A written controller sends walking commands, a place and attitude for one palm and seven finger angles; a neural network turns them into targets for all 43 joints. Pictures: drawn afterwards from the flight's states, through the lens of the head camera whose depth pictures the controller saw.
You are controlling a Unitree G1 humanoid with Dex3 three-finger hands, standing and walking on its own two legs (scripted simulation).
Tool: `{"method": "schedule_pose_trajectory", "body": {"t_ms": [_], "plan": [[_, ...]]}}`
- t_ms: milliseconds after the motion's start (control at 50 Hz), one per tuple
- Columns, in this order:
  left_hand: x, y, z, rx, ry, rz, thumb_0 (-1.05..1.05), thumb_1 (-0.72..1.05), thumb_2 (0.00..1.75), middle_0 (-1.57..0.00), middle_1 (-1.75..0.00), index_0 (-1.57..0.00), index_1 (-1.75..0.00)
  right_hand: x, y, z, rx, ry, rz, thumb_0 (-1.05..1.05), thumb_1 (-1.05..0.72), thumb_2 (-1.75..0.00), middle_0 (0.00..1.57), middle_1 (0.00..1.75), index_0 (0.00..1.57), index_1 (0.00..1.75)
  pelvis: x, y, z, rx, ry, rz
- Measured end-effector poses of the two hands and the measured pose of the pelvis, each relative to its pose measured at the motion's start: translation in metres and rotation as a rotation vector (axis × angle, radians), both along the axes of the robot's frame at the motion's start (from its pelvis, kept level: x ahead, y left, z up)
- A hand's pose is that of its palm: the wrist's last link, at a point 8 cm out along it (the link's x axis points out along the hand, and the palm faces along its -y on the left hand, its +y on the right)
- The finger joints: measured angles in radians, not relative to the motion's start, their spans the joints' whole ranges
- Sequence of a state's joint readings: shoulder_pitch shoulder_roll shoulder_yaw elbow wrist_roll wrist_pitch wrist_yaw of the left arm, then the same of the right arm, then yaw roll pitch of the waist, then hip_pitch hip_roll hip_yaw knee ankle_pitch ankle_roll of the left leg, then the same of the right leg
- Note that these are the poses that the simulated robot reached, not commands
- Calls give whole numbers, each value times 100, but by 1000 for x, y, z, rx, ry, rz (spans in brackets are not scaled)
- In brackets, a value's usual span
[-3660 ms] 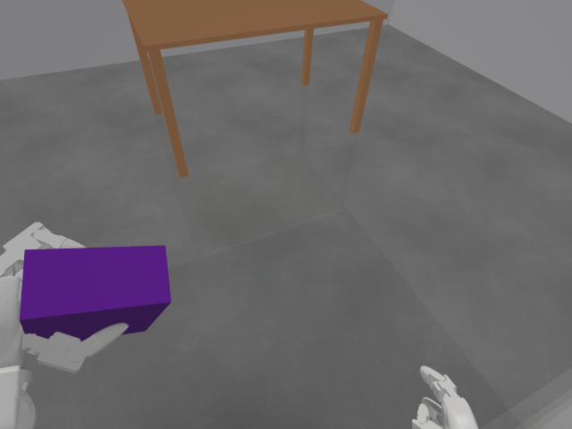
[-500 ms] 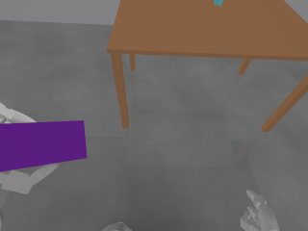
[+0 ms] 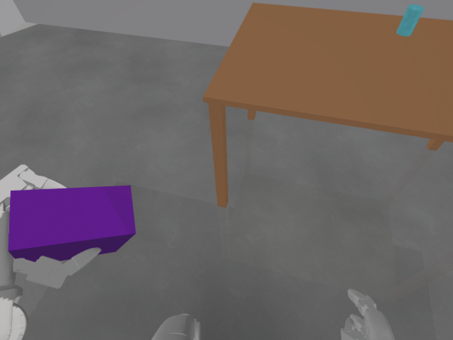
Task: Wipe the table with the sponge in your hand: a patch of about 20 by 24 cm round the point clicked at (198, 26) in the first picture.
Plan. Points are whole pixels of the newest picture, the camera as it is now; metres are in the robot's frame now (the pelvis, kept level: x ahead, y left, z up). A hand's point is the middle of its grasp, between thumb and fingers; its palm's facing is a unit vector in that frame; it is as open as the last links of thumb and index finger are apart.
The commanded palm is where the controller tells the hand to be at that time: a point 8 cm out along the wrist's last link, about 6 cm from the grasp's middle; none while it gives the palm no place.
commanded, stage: walk to a spot facing it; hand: left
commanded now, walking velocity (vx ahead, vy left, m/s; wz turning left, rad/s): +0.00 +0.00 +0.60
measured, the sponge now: (91, 225) +0.23 +0.20 +0.15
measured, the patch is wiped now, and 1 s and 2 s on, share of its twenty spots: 0.00 0.00 0.00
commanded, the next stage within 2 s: turn to face it in 0.04 s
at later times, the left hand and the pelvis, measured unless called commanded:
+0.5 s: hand (73, 199) +0.25 +0.21 +0.18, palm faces +0.49 -0.76 -0.42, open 10.1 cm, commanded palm +0.21 +0.25 +0.18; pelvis +0.05 -0.03 -0.01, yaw +1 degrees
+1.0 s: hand (139, 182) +0.29 +0.14 +0.17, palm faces +0.18 -0.89 -0.41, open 10.1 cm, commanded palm +0.25 +0.18 +0.18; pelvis +0.02 -0.04 +0.00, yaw -17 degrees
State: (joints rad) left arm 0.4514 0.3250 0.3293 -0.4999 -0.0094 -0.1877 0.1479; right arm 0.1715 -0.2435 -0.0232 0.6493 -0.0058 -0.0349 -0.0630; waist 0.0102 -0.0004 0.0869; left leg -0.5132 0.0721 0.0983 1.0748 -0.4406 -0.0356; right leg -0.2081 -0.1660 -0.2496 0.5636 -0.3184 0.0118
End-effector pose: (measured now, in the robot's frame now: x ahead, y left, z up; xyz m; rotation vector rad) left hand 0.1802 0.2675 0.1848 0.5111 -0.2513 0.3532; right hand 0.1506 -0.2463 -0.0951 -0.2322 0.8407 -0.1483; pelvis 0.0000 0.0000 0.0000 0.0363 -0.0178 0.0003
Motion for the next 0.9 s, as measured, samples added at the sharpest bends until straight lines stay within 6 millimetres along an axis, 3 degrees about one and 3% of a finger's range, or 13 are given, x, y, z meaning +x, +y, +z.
{"method": "schedule_pose_trajectory", "body": {"t_ms": [80,140,260,340,420,480,540,620,760,840,900], "plan": [[9,7,7,31,-35,-9,-1,-49,99,-76,-133,-76,-133,32,-11,20,-76,-41,8,1,-90,-89,20,30,20,30,17,3,-2,7,16,36],[14,19,8,62,-101,-19,-1,-49,99,-76,-133,-76,-133,57,-8,22,-117,-104,9,1,-90,-90,20,30,20,30,30,13,-17,-9,17,42],[25,35,3,72,-113,20,-1,-49,99,-75,-133,-76,-133,82,32,18,7,-125,64,1,-91,-90,20,30,19,30,38,6,-16,-32,-3,76],[17,21,12,40,-106,46,-1,-49,99,-75,-133,-76,-133,85,57,17,96,-129,135,1,-90,-89,20,30,20,30,46,-4,-7,-45,1,69],[14,-1,17,51,-101,70,-1,-49,99,-75,-133,-76,-133,88,64,8,169,-145,179,1,-90,-89,21,30,20,30,53,-19,-8,-39,-3,45],[23,-15,11,53,-88,89,-1,-49,99,-75,-133,-76,-133,91,53,-5,198,-153,183,1,-90,-89,21,30,20,30,53,-32,-15,-38,-13,22],[40,-27,1,-8,-47,82,-1,-49,99,-75,-133,-76,-133,86,29,-8,177,-126,148,1,-90,-89,21,30,20,30,52,-39,-11,-12,-3,-10],[60,-48,-3,-37,5,-1,-1,-49,99,-75,-133,-76,-133,70,-11,3,115,-111,48,1,-90,-89,21,30,20,30,48,-45,-2,10,11,-56],[73,-70,14,28,-38,-184,-1,-49,99,-75,-133,-75,-133,27,-72,27,-18,-93,-119,1,-90,-89,20,30,20,30,40,-45,2,12,45,-142],[74,-67,14,33,-76,-230,-1,-49,99,-75,-134,-75,-133,0,-84,33,-68,-79,-178,1,-90,-90,20,30,19,30,33,-38,-3,-11,50,-184],[77,-63,7,20,-85,-246,-1,-49,99,-75,-134,-75,-133,-19,-80,33,-70,-72,-221,1,-91,-90,20,30,19,30,26,-35,-5,0,31,-229]]}}
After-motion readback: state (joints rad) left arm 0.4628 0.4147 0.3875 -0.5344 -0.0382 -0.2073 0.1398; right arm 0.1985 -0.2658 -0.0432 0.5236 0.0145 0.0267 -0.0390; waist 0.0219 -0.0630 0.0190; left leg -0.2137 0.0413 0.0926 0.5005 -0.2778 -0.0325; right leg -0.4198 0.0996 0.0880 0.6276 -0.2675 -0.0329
